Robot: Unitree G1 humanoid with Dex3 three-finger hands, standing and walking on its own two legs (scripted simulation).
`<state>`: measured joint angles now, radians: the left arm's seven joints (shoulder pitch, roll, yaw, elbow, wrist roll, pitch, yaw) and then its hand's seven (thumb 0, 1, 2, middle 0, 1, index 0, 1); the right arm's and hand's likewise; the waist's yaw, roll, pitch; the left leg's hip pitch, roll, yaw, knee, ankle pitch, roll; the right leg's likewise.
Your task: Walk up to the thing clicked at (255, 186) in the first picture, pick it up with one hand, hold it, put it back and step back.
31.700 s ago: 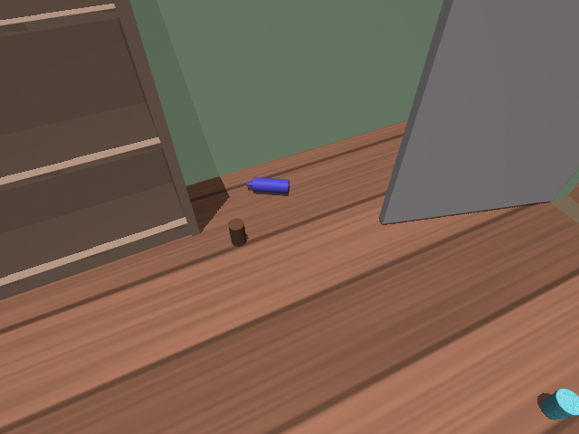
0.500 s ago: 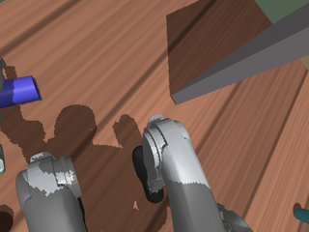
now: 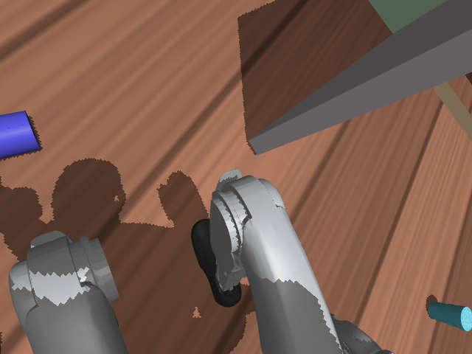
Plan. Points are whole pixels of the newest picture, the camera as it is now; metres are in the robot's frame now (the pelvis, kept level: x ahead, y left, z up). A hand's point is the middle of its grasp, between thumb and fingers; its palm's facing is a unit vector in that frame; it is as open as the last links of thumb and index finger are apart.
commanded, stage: close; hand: left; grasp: from above
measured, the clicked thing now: out of the picture +0.48 +0.28 -0.27
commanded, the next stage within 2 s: settle in 1.64 s
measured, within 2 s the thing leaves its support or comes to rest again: neither
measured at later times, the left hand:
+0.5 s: hand out of the picture +0.47 +0.27 -0.25, palm faces -0.45 -0.14 -0.88, open 13.3 cm
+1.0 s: hand out of the picture +0.47 +0.26 -0.24, palm faces -0.44 -0.11 -0.89, open 10.9 cm
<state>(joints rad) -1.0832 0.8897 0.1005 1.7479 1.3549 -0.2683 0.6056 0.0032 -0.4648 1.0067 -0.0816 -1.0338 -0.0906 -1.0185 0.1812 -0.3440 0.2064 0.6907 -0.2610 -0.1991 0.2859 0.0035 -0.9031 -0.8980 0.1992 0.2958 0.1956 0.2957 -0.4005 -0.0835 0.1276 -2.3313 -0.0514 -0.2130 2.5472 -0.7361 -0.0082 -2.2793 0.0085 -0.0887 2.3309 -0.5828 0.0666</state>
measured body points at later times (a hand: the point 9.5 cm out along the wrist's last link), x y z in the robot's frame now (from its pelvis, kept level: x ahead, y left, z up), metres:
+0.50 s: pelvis +0.00 +0.00 +0.00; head +0.28 +0.11 +0.33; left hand +0.49 +0.27 -0.20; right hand +0.01 -0.25 -0.04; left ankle +0.06 +0.12 -0.27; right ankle +0.13 -0.14 -0.27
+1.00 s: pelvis -0.01 +0.01 +0.01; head +0.27 +0.12 +0.34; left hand +0.49 +0.27 -0.19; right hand +0.01 -0.25 -0.03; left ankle +0.06 +0.12 -0.27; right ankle +0.13 -0.14 -0.27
